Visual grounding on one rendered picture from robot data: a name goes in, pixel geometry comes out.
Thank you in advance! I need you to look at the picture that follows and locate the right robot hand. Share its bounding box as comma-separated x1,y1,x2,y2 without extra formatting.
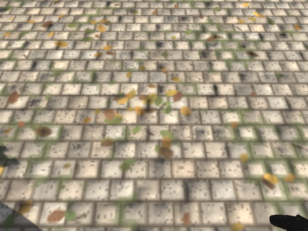
269,215,308,231

